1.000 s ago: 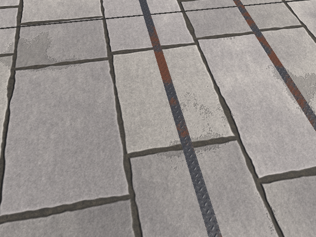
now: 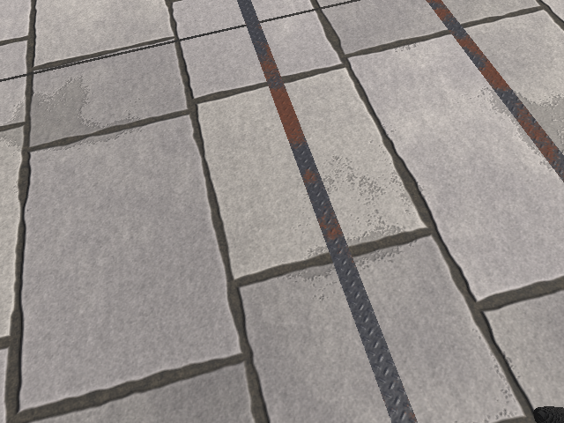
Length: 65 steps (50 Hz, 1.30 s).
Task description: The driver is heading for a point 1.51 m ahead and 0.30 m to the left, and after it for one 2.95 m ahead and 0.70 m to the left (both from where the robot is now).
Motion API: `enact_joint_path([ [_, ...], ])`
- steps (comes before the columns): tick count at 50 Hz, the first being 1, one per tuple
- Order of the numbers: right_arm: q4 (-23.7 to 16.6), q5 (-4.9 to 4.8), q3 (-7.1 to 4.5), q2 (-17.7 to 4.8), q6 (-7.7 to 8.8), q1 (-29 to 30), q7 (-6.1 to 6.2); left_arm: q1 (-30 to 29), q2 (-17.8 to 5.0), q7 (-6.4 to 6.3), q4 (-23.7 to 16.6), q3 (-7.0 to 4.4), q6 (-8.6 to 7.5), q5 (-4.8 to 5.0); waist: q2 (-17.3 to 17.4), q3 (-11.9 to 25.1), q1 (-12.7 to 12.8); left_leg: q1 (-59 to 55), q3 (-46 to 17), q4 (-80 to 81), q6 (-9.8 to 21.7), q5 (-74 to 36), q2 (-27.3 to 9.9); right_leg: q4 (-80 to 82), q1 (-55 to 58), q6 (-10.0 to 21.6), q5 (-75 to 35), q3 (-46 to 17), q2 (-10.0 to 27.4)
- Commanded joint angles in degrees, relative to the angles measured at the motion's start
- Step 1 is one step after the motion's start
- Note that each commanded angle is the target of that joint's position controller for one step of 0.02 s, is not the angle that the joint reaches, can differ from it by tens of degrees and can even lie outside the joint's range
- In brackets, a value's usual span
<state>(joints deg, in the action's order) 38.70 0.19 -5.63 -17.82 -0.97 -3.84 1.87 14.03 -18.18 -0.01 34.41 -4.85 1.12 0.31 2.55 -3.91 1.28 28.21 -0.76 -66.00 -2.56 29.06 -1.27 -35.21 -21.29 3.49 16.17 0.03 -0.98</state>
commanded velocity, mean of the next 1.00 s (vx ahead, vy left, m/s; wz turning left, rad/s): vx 0.15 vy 0.00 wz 0.24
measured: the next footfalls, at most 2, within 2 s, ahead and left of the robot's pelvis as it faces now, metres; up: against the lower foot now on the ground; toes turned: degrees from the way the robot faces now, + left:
left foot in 0.48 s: +0.04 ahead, +0.14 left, +0.00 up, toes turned +16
right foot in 1.16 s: +0.45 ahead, -0.01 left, +0.00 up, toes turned +4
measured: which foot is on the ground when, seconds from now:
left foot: up 0.00-0.46, down 0.48-1.00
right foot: down 0.00-0.48, up 0.50-1.00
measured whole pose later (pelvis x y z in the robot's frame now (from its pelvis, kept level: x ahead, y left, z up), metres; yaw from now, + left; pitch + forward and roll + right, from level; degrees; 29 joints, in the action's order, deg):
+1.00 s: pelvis +0.15 +0.07 +0.01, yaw +16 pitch +2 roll +0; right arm 41.0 2.6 -2.0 -16.7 3.9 -19.2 -0.3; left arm 12.6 -18.6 4.5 41.4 -4.3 0.2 -1.7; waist -0.4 2.6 -1.6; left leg -3.4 0.7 -11.9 2.1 17.9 1.1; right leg -48.9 -36.4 -0.3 7.5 -1.9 1.5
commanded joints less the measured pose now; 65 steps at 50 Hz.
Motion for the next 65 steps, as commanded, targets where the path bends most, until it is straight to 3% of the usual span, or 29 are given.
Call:
enact_joint_path([
  [1, -3.2, 0.01, -1.47, -6.2, 1.03, 0.8, 0.26, -4.1, -7.2, -1.88, -5.5, -1.32, -0.79, 0.33, -9.0, 10.1, -1.5, 9.1, -3.2, -3.9, 0.2, -7.8, -0.9, 15.5, 14.6, 9.1, -21.7, -18.5, 14.6],
  [6, 0.9, -0.64, 0.85, -0.8, -0.28, -4.0, -0.75, -5.1, -0.5, -2.02, -2.8, 2.01, -1.41, -1.98, -8.3, 10.8, -1.5, -3.0, -1.3, 11.0, -2.6, -14.0, -3.2, 16.4, 12.3, 7.3, -20.9, -6.6, 10.7],
  [9, -0.5, -1.17, 0.67, -3.8, -0.61, -1.3, -1.12, -5.5, -4.3, -1.61, -1.5, 0.96, -1.17, -2.98, -11.0, 5.2, 1.1, -5.5, 0.2, 18.3, -2.4, -11.8, -3.2, 18.9, 8.9, 8.6, -9.3, -7.0, 12.5],
  [12, -2.1, -1.94, -0.03, -6.8, -0.55, -1.2, -1.15, -5.1, -7.6, -1.75, -0.5, -0.4, -0.17, -2.09, -9.6, 1.6, 2.4, 1.0, 0.6, 16.7, -1.8, -5.8, -3.4, 18.9, 11.9, 11.1, -8.1, -10.7, 17.0],
  [16, -2.6, -1.8, 0.35, -4.6, -0.59, -4.2, -1.83, -7.2, -6.2, -2.05, -0.3, -0.63, 0.25, -1.5, -7.4, 4.2, 1.2, 2.6, 1.4, 15.3, -1.6, -2.4, -4.4, 15.7, 17.2, 12.1, -23.9, -9.0, 19.9],
  [21, -3.6, -2.39, 0.15, -3.8, -1.1, -7.5, -3.25, -9.6, -6.6, -1.96, -0.5, -1.58, 0.72, -0.32, -8.3, 8.1, -1.0, -4.3, 5.6, 25.3, 0.7, -6.5, -2.0, 9.8, 19.4, 8.8, -33.7, -1.8, 19.5],
  [23, -3.2, -2.16, -0.64, -4.7, -1.14, -11.6, -3.2, -9.0, -5.9, -1.87, 0.5, -1.79, 0.64, 0.95, -6.9, 9.1, -3.6, -13.4, 5.8, 37.5, 3.8, -18.3, 0.3, 1.8, 15.0, 3.4, -27.6, 3.7, 16.7],
  [24, -3.2, -1.84, -2.55, -10.2, -0.94, -14.7, -2.18, -7.3, -4.3, -1.62, 0.6, -1.64, 0.11, 0.04, 2.5, 9.8, -3.9, -23.4, -5.7, 42.4, 8.0, -36.0, -4.5, -11.0, 4.5, -2.0, -14.1, 8.2, 11.3],
  [25, -4.9, -0.85, -4.04, -18.1, -0.23, -15.5, -1.44, -11.5, -0.6, -1.3, -3.3, -0.28, -0.49, -3.01, 18.2, 9.8, -2.7, -33.4, -29.6, 41.7, 18.8, -62.3, -18.6, -27.7, -16.4, -7.8, 21.6, 7.4, 0.3],
  [26, -5.7, 1.18, -3.23, -15.4, 1.01, -16.8, -2.16, -15.3, -2.6, -1.27, -3.9, -0.55, -1.15, -2.29, 10.3, 16.1, -6.8, -34.0, -32.8, 43.7, 25.3, -58.5, -21.7, -36.1, -19.9, -7.7, 25.4, -3.9, -1.4],
  [27, -5.6, 0.86, -2.72, -13.8, 1.93, -14.2, -2.28, -15.9, -4.2, -1.19, -3.7, -0.96, -1.37, -0.8, 5.0, 13.1, -5.1, -33.2, -27.9, 44.1, 23.1, -54.0, -18.6, -38.1, -21.7, -6.8, 20.6, -5.8, -0.1],
  [28, -5.7, -0.65, -2.56, -12.6, 2.07, -11.1, -1.83, -14.9, -4.8, -1.45, -2.8, -1.24, -1.51, -0.64, 1.5, 10.5, -3.2, -31.8, -23.9, 43.8, 19.8, -50.1, -15.0, -36.1, -22.9, -6.6, 15.1, -6.0, 0.8],
  [30, -6.8, -2.43, -1.56, -10.4, 0.97, -7.2, -0.64, -13.6, -5.3, -1.94, -1.8, -1.55, -1.39, -1.16, 1.1, 9.3, -1.3, -28.4, -20.2, 43.9, 16.6, -49.2, -11.4, -32.0, -20.0, -7.3, 8.5, -6.5, 1.5],
  [34, -7.5, -1.08, -0.75, -9.4, -0.14, -6.9, 0.55, -9.4, -4.1, -1.44, 1.5, -0.96, -1.13, -0.19, 2.0, 11.5, -1.4, -29.0, -15.8, 43.2, 15.6, -52.1, -9.6, -26.2, -16.1, -9.7, 2.0, -4.1, 0.4],
  [36, -5.5, -1.43, 0.36, -7.1, 0.23, -10.9, 0.46, -8.9, -3.2, -0.52, 2.3, -0.22, -1.36, 0.26, 3.3, 12.6, -3.5, -28.8, -15.0, 47.9, 15.1, -23.4, -8.1, -19.6, -14.2, -9.5, -2.6, -2.1, 2.4],
  [37, -4.6, -1.14, 0.75, -6.9, 0.76, -12.2, 0.05, -10.2, -2.8, 0.05, 2.0, 0.1, -1.75, 0.61, 5.7, 10.6, -4.8, -27.6, -16.6, 51.3, 15.0, -8.8, -8.4, -16.7, -14.6, -9.1, -4.8, -1.3, 3.1],
  [39, -4.1, 0.29, 0.66, -9.1, 2.11, -12.0, -0.64, -13.6, -4.8, 0.55, 0.6, -0.08, -2.75, 1.47, 8.6, 4.2, -6.3, -25.9, -20.0, 55.7, 15.2, 0.9, -11.1, -12.4, -17.9, -7.6, -7.0, -1.5, 4.4],
  [45, -1.2, 0.29, 0.61, -9.1, 5.58, -14.7, -1.14, -12.1, -5.0, 1.34, -0.1, -0.11, -5.43, 2.24, 4.7, -1.7, -7.3, -34.8, -16.1, 59.7, 14.3, -1.2, -15.7, -11.4, -30.7, -4.4, -9.0, -6.3, 4.8],
  [46, 0.0, 3.05, 0.75, -9.1, 5.06, -18.3, -1.92, -12.2, -4.8, 3.34, 1.3, -0.11, -2.87, -4.16, 2.2, -1.0, -7.7, -32.8, -11.8, 61.3, 12.6, -0.5, -13.2, -13.1, -27.3, -4.4, -7.3, -3.8, 1.6],
  [50, 0.8, 2.63, 0.71, -8.1, 5.93, -16.7, -2.04, -13.4, -4.3, 5.99, -0.3, 0.19, -1.53, -2.25, 3.6, -4.3, -5.9, -31.3, -4.9, 62.5, 11.0, -6.5, -14.4, -14.7, -28.7, -2.6, -9.1, -1.8, 4.7],
  [54, 3.3, 3.0, 0.32, -8.6, 6.38, -18.5, -1.46, -17.1, -3.2, 6.37, -2.9, 1.66, -1.34, -2.17, 1.7, -5.0, -5.8, -35.4, 2.1, 61.4, 10.4, -19.5, -15.7, -10.6, -27.5, 1.8, -4.4, 3.0, 5.7],
  [57, 4.5, 2.77, 0.17, -11.0, 5.97, -18.0, -1.27, -6.3, -4.7, 4.78, -0.9, 1.22, -1.1, -1.83, 3.7, 4.6, 0.6, -32.6, 11.2, 41.3, 8.2, -74.8, -13.9, -8.9, -4.5, 7.1, 4.1, 11.2, -3.6],
  [58, 4.2, 2.35, 0.08, -12.2, 5.44, -16.8, -1.0, 6.2, -6.6, 4.21, 2.3, 0.08, -1.53, -1.9, 3.1, 11.3, 7.2, -26.0, 12.5, 24.8, 7.4, -81.2, -13.2, -6.6, 11.8, 8.8, 3.9, 10.6, -6.4],
  [59, 3.2, 2.62, 0.96, -10.5, 5.6, -16.3, -1.02, 18.6, -11.6, 3.24, 6.0, -2.02, -1.73, -2.33, -3.3, 18.0, 12.4, -12.0, 12.2, 5.0, 5.7, -65.6, -10.5, -2.2, 31.1, 10.4, 9.5, 0.8, -3.3],
  [60, -1.1, 2.68, 3.49, -1.2, 6.45, -16.7, -2.89, 14.9, -18.6, 2.33, 5.7, -3.22, -1.56, -2.07, -22.1, 18.3, 5.3, 11.9, 8.7, -14.9, 2.3, -3.5, 1.9, 11.9, 40.8, 15.9, 31.8, -33.7, 12.8],
  [61, -3.0, 3.01, 3.02, -5.9, 7.48, -10.4, -3.01, 14.6, -17.8, 2.36, 4.2, -3.26, -1.7, -0.78, -14.0, 20.7, 8.0, 18.9, -3.9, -20.6, 3.4, -5.7, 3.4, 20.8, 42.0, 17.4, 31.6, -52.0, 15.7],
  [62, -4.3, 2.63, 2.72, -8.0, 8.13, -6.1, -3.01, 13.9, -16.3, 1.72, 5.7, -3.06, -1.66, -1.41, -8.8, 12.8, 7.1, 24.1, -4.9, -20.4, 3.9, -10.4, 0.1, 20.4, 39.2, 15.9, 22.1, -45.7, 15.1],
  [63, -3.7, 2.67, 3.48, -7.0, 8.54, -7.5, -2.85, 12.9, -14.2, 1.25, 6.2, -2.65, -2.0, -1.11, -2.7, 7.9, 4.2, 20.9, -4.4, -14.6, 3.9, -14.2, -2.8, 19.9, 30.7, 14.8, 11.6, -38.8, 13.6],
  [65, -2.0, 3.93, 4.25, -5.7, 6.93, -12.0, -2.88, 7.0, -9.9, 0.55, 5.5, -1.03, -2.94, -1.24, -0.8, 4.0, -1.6, 13.1, -3.4, -7.7, 2.8, -14.2, -5.8, 21.2, 17.5, 13.0, 4.9, -27.4, 8.9],
])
